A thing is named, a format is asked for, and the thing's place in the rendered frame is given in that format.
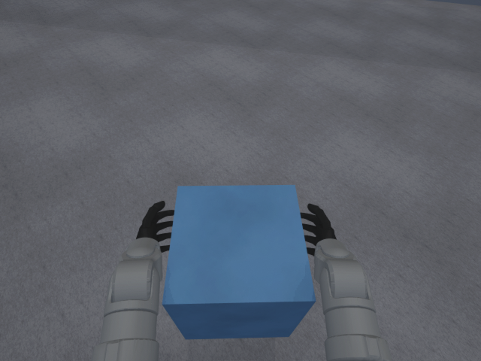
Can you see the left robot hand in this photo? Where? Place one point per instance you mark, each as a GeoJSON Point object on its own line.
{"type": "Point", "coordinates": [150, 227]}

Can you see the right robot hand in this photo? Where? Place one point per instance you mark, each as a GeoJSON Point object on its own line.
{"type": "Point", "coordinates": [322, 230]}

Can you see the left robot forearm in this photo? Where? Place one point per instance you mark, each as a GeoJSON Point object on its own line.
{"type": "Point", "coordinates": [132, 305]}

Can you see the carton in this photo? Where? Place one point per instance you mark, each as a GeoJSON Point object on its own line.
{"type": "Point", "coordinates": [237, 264]}

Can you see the right robot forearm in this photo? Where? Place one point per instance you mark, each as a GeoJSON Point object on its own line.
{"type": "Point", "coordinates": [347, 302]}

